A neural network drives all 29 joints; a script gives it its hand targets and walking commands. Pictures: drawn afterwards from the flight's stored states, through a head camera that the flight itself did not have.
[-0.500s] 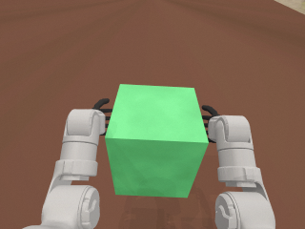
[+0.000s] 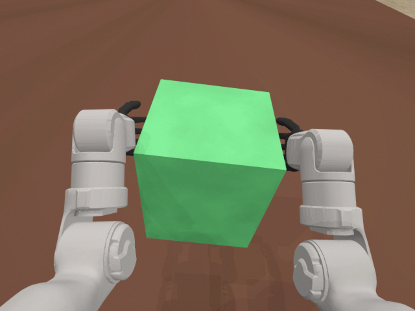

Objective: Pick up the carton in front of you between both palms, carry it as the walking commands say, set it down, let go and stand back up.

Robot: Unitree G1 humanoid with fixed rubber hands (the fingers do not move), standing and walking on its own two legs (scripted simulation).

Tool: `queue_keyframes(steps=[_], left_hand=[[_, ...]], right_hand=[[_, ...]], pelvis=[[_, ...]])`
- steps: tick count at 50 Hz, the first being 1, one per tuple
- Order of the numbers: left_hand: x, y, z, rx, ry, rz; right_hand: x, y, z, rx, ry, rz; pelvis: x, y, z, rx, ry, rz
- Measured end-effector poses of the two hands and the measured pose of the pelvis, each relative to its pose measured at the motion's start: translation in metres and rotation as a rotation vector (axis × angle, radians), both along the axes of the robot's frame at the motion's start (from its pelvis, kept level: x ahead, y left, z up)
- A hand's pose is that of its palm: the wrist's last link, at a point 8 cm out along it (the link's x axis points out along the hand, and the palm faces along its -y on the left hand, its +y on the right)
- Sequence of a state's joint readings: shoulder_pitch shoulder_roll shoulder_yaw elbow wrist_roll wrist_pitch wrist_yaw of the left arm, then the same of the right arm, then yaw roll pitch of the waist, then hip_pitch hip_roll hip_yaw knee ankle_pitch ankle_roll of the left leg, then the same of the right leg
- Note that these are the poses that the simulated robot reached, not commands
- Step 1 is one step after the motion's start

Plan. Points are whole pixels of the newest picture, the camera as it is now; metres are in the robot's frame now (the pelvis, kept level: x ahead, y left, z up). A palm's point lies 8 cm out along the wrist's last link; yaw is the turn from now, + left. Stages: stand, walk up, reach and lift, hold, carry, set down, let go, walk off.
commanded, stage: carry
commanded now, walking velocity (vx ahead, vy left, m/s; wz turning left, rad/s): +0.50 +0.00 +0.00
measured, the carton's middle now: (205, 167) +0.38 -0.01 +0.10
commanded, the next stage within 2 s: none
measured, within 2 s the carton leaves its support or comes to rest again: neither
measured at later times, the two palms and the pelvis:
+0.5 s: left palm (165, 102) +0.62 +0.09 +0.10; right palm (273, 102) +0.64 -0.21 +0.09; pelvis +0.25 -0.07 +0.01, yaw +2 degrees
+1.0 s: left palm (162, 60) +0.87 +0.12 +0.10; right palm (251, 63) +0.85 -0.18 +0.11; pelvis +0.58 -0.03 +0.01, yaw -1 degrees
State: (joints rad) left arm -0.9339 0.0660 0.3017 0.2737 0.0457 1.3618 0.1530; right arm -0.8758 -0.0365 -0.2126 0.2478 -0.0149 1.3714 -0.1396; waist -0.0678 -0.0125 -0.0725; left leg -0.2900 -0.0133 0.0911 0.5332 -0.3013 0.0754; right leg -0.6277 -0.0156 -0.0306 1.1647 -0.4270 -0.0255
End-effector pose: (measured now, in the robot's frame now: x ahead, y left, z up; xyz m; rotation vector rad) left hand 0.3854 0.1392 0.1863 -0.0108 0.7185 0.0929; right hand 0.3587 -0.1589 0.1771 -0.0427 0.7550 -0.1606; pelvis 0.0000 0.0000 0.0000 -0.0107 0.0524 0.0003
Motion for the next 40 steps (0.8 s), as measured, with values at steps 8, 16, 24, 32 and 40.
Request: queue_keyframes(steps=[8,16,24,32,40], left_hand=[[0.084,-0.017,0.004,-0.005,0.009,0.032],[0.172,-0.04,-0.03,0.041,0.02,0.075],[0.229,-0.047,-0.088,0.011,0.163,0.111],[0.307,-0.04,-0.097,-0.016,0.08,0.14],[0.39,-0.012,-0.105,-0.086,-0.033,0.143]], right_hand=[[0.09,-0.017,0.001,0.016,0.008,0.011],[0.201,-0.041,-0.034,0.065,0.022,0.045],[0.271,-0.049,-0.08,0.054,0.165,0.052],[0.347,-0.041,-0.092,0.095,0.081,0.013],[0.419,-0.014,-0.093,0.105,-0.038,-0.049]], pelvis=[[0.084,-0.024,-0.001,0.014,0.017,0.003],[0.174,-0.06,-0.022,0.013,-0.001,0.022],[0.243,-0.072,0.004,0.028,0.041,0.034],[0.337,-0.062,0.013,0.033,0.074,0.023],[0.456,-0.035,-0.002,0.041,0.052,-0.019]])
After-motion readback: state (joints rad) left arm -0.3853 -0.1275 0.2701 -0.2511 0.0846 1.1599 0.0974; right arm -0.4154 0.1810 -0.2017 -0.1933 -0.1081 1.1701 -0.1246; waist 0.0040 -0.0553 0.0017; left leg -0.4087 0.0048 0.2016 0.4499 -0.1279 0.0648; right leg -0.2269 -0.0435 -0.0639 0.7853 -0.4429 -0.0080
